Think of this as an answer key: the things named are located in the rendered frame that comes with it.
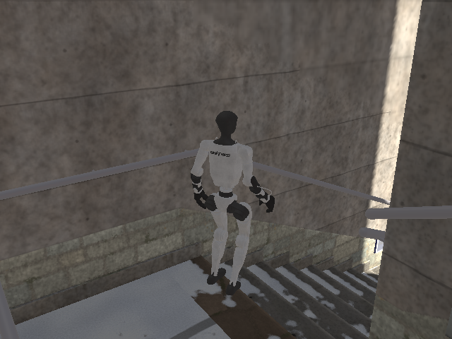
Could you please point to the right robot forearm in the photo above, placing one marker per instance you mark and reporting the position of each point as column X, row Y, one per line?
column 259, row 192

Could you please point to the left robot thigh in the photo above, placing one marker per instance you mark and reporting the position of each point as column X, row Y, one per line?
column 219, row 217

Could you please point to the left robot upper arm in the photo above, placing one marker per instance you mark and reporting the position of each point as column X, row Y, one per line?
column 202, row 154

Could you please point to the right robot upper arm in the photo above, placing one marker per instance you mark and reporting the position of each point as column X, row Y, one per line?
column 246, row 153

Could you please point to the robot right hand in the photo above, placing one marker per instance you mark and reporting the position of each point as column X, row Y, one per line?
column 269, row 204

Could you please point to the left robot forearm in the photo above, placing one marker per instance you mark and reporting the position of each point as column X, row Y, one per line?
column 196, row 184

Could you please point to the left robot shin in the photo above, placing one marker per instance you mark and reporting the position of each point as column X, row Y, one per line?
column 218, row 249

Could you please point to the robot left hand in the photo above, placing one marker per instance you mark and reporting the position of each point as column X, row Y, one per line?
column 198, row 196

